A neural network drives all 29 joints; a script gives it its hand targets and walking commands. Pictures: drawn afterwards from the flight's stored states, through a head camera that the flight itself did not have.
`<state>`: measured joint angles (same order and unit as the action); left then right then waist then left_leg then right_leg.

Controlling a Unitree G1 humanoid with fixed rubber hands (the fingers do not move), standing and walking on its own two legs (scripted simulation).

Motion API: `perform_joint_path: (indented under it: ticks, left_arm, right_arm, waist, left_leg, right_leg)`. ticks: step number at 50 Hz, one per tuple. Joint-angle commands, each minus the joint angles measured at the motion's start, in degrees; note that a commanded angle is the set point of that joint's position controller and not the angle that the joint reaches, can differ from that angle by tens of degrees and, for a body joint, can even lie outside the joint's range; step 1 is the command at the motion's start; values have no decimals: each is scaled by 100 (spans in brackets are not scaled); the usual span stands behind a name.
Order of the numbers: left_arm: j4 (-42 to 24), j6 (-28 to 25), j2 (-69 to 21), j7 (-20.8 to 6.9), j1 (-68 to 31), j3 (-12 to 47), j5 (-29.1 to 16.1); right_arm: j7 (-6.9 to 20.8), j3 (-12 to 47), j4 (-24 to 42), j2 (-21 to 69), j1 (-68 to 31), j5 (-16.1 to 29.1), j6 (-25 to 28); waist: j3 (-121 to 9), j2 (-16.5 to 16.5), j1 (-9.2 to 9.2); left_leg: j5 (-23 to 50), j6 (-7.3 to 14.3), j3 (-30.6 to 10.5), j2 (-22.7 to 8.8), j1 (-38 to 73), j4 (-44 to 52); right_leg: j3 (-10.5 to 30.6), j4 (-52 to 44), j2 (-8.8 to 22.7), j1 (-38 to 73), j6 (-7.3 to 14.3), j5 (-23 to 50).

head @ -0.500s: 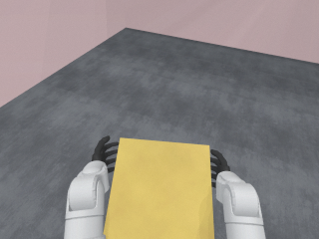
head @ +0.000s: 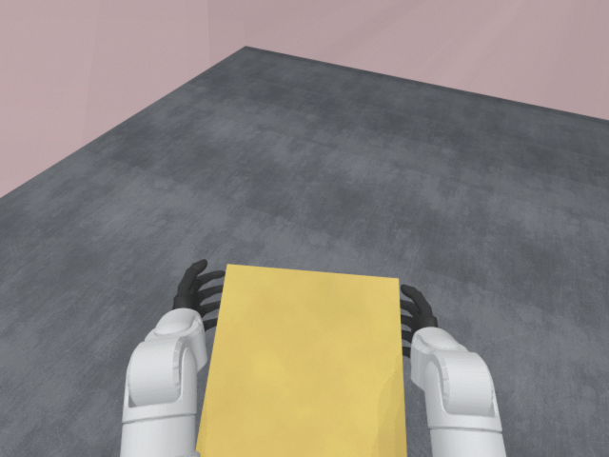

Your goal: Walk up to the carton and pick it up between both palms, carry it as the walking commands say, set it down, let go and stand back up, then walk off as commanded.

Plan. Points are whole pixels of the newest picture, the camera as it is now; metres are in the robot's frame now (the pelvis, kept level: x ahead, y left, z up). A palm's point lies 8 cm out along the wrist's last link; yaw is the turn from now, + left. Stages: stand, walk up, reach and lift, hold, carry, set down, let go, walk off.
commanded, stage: carry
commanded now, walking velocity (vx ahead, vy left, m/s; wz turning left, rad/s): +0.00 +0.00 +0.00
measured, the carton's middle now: (302, 367) +0.26 +0.01 -0.03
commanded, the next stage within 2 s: hold in 0.52 s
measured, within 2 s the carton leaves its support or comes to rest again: neither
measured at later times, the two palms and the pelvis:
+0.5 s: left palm (195, 319) +0.28 +0.15 +0.06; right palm (424, 338) +0.27 -0.15 +0.04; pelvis +0.01 +0.00 +0.00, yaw +0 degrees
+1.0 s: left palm (191, 320) +0.28 +0.15 +0.06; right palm (422, 326) +0.28 -0.15 +0.05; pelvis +0.01 -0.01 +0.01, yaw +5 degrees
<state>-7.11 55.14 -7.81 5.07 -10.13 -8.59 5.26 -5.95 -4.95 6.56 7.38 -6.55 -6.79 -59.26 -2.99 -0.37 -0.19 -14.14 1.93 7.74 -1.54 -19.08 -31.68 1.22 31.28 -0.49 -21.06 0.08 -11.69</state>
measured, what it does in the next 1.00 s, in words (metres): stands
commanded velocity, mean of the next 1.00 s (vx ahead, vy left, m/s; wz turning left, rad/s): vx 0.00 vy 0.00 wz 0.00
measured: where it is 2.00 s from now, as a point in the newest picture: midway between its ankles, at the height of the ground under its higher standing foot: outside the picture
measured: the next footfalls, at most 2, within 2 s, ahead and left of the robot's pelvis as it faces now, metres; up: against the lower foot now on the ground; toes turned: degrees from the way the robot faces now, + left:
none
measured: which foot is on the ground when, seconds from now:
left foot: down 0.00-1.00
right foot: down 0.00-1.00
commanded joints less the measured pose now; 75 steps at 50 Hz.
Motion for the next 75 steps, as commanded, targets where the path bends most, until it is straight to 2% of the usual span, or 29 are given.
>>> perform_joint_path:
  ticks: [1, 2, 3, 4, 5, 6, 7, 9, 10, 11, 13, 17, 19, 20, 22, 24, 25, 26, 27, 34, 35, 38, 54, 56, 57, 61, 69, 72, 75]
  left_arm:
    - [448, -54, -4387, -1262, -1941, 3016, -1060]
    - [-707, 6, -4779, -1241, -2138, 3717, -1594]
    - [1652, -298, -4099, -1323, -1957, 2241, -417]
    - [-1095, -279, -4792, -1292, -2441, 3884, -1740]
    - [-774, -8, -4779, -1295, -2593, 3704, -1774]
    - [1030, -213, -4389, -1329, -2268, 2584, -848]
    - [-661, -151, -4876, -1301, -2226, 3725, -1630]
    - [-578, -5, -4689, -1260, -2137, 3587, -1574]
    - [591, -166, -4496, -1275, -2326, 2870, -1043]
    - [-926, -186, -4651, -1245, -2403, 3622, -1595]
    - [876, -219, -4322, -1304, -2216, 2675, -846]
    - [-509, -113, -4719, -1260, -2508, 3540, -1615]
    - [-140, -44, -4515, -1218, -2161, 3313, -1342]
    - [1490, -320, -4341, -1284, -1942, 2456, -523]
    - [-1360, -353, -4710, -1235, -2560, 3904, -1783]
    - [271, -363, -4556, -1280, -2315, 3085, -1138]
    - [-1380, -222, -4719, -1256, -2563, 3957, -1879]
    - [232, -97, -4630, -1284, -2099, 3138, -1318]
    - [1881, -409, -4335, -1314, -1448, 2434, -438]
    - [378, -1581, -5230, -1531, -2647, 3858, -877]
    - [1076, -1514, -4749, -1497, -2198, 3366, -540]
    - [1200, -1523, -4639, -1419, -2156, 3110, -290]
    - [1096, -1701, -4924, -1791, -3066, 3212, -448]
    - [1348, -1731, -4995, -1792, -3113, 3231, -447]
    - [1319, -1716, -4662, -1720, -3065, 2873, -268]
    - [1933, -1829, -5093, -2017, -3585, 2922, -465]
    - [2296, -1846, -4965, -2063, -3271, 2550, -32]
    - [1893, -1762, -5263, -2041, -3599, 2989, -137]
    - [2908, -1895, -5001, -2182, -3959, 1939, 245]
  right_arm:
    - [1291, 2675, 736, 4128, -3364, 1368, 615]
    - [1282, 3408, 1593, 4626, -3533, 1927, 517]
    - [1361, 2093, -597, 4114, -3283, 793, 814]
    - [1332, 3610, 1964, 4673, -3723, 2088, 732]
    - [1294, 3492, 1894, 4537, -4064, 2001, 512]
    - [1331, 2343, 105, 4329, -3570, 1126, 752]
    - [1282, 3380, 1639, 4759, -3732, 1985, 710]
    - [1293, 3320, 1743, 4600, -3649, 1931, 573]
    - [1302, 2474, 240, 4221, -3516, 1260, 690]
    - [1280, 3328, 1859, 4620, -3815, 1940, 697]
    - [1309, 2446, -44, 4317, -3352, 1100, 757]
    - [1266, 3269, 1575, 4546, -3928, 1930, 688]
    - [1281, 3061, 1192, 4438, -3595, 1736, 592]
    - [1344, 1984, -560, 4052, -3114, 853, 852]
    - [1311, 3508, 2037, 4636, -3895, 2148, 861]
    - [1305, 2848, 596, 4477, -3495, 1429, 874]
    - [1284, 3672, 2176, 4779, -3762, 2212, 715]
    - [1291, 2966, 958, 4425, -3628, 1602, 619]
    - [1304, 2041, -846, 4250, -2807, 949, 1080]
    - [1540, 2796, 526, 4349, -3686, 1074, 2165]
    - [1587, 2559, 250, 3939, -3697, 1086, 2122]
    - [1619, 2700, 135, 4155, -3812, 1159, 2017]
    - [1700, 2620, -292, 4884, -3912, 1012, 1958]
    - [1644, 2705, -470, 5078, -3819, 971, 1921]
    - [1683, 2632, -373, 4867, -4210, 1060, 2004]
    - [1693, 2530, -487, 5113, -4696, 961, 2029]
    - [1807, 2641, -964, 5496, -4856, 1017, 2084]
    - [1783, 2319, -890, 5319, -4656, 890, 2143]
    - [1875, 1287, -2467, 5162, -4187, 226, 2066]
  waist:
    - [-2130, 22, -2]
    - [-2164, -7, 7]
    - [-2275, -338, -14]
    - [-2104, -204, 60]
    - [-2276, 24, -31]
    - [-2071, -53, 4]
    - [-1993, 35, 18]
    - [-2142, -145, -34]
    - [-1935, 107, -58]
    - [-2129, 22, -20]
    - [-2106, -233, -6]
    - [-1752, -132, 24]
    - [-1692, -40, -13]
    - [-1853, 132, -5]
    - [-2158, 215, 0]
    - [-1972, 0, -18]
    - [-2200, -56, -29]
    - [-2117, -38, -51]
    - [-987, -152, -472]
    - [-2319, -32, 829]
    - [-1847, 529, 557]
    - [-1214, 363, 141]
    - [-1137, 304, 385]
    - [-1165, -181, 575]
    - [-1275, -94, 118]
    - [-1172, -408, 492]
    - [-1336, -319, 64]
    - [-1150, 220, 425]
    - [-17, 93, 171]
  left_leg:
    - [468, -49, -606, -759, 689, 622]
    - [864, -56, -532, -706, 879, 417]
    - [940, -85, -397, -681, 965, 266]
    - [745, -60, -458, -659, 886, 392]
    - [308, -22, -510, -673, 973, 524]
    - [-15, -51, -562, -687, 675, 692]
    - [-180, -43, -576, -613, 656, 635]
    - [391, -60, -526, -701, 822, 519]
    - [430, -38, -623, -785, 717, 725]
    - [422, -32, -595, -732, 794, 645]
    - [484, -94, -545, -706, 924, 491]
    - [-259, -84, -434, -498, 771, 501]
    - [-169, -40, -664, -712, 676, 760]
    - [185, -84, -607, -702, 836, 690]
    - [752, -140, -526, -703, 972, 552]
    - [631, -59, -565, -775, 618, 592]
    - [672, -40, -568, -758, 723, 502]
    - [561, -22, -487, -715, 821, 543]
    - [287, -135, -1089, 547, 1111, 1026]
    - [2524, -179, -1510, 455, 2307, 591]
    - [2155, -225, -1434, 465, 1953, 726]
    - [1083, -121, -1400, 459, 1615, 970]
    - [724, 60, -1402, 501, 1462, 1245]
    - [974, 118, -1439, 490, 1758, 1142]
    - [667, 133, -1534, 481, 1813, 1232]
    - [111, 163, -1352, 599, 1614, 1032]
    - [366, 156, -1337, 632, 1404, 1054]
    - [402, 70, -1320, 569, 1776, 1090]
    - [-573, 37, -1269, 531, 1072, 1134]
  right_leg:
    - [272, -321, 642, 725, 222, 999]
    - [330, -225, 701, 730, 236, 1493]
    - [359, -249, 754, 729, 254, 1930]
    - [333, -184, 734, 535, 260, 1368]
    - [418, -404, 724, 597, 218, 919]
    - [444, -504, 682, 622, 229, 649]
    - [520, -470, 691, 716, 256, 479]
    - [329, -359, 661, 712, 229, 889]
    - [284, -339, 621, 672, 187, 861]
    - [286, -250, 643, 783, 252, 1122]
    - [409, -466, 720, 661, 243, 1003]
    - [691, -851, 711, 296, 219, -16]
    - [449, -601, 710, 393, 171, 51]
    - [457, -434, 634, 440, 207, 629]
    - [344, -250, 650, 638, 192, 1153]
    - [206, -271, 625, 744, 173, 1066]
    - [212, -171, 651, 895, 247, 1176]
    - [338, -370, 682, 652, 189, 1206]
    - [452, -999, -365, 1359, 20, -16]
    - [208, -748, -525, 1772, 59, 1748]
    - [200, -842, -457, 1914, 99, 1508]
    - [189, -965, -420, 1971, 59, 939]
    - [192, -1104, -378, 2509, 50, 1019]
    - [233, -1148, -330, 2185, -65, 1189]
    - [250, -1089, -316, 2211, -10, 903]
    - [273, -1305, -288, 1898, -6, -118]
    - [467, -1303, -165, 2287, -51, 109]
    - [146, -1248, -319, 1829, 83, 297]
    - [202, -1208, -231, 1332, 170, -780]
